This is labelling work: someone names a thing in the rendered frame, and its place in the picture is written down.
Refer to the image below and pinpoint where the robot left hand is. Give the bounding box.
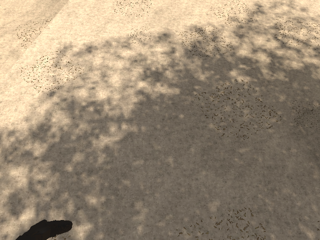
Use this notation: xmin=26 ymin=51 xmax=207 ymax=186
xmin=16 ymin=219 xmax=73 ymax=240

